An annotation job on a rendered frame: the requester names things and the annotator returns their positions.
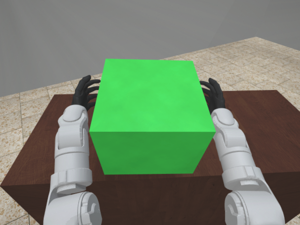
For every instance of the carton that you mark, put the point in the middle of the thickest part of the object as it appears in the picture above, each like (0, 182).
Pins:
(150, 117)

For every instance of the pedestal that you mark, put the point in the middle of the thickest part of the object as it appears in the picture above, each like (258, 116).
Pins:
(270, 123)

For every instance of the right robot upper arm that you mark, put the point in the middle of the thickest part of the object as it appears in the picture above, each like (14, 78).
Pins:
(252, 208)

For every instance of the left robot hand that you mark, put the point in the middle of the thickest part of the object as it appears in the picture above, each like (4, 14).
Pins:
(81, 96)

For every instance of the robot left forearm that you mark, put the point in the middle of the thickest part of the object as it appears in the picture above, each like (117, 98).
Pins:
(71, 171)

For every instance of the robot right forearm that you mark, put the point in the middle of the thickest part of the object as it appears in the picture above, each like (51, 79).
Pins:
(239, 170)

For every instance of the left robot upper arm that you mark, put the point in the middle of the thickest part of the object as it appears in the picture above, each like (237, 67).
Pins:
(77, 209)

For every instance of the right robot hand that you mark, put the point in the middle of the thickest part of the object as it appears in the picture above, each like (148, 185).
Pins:
(215, 99)

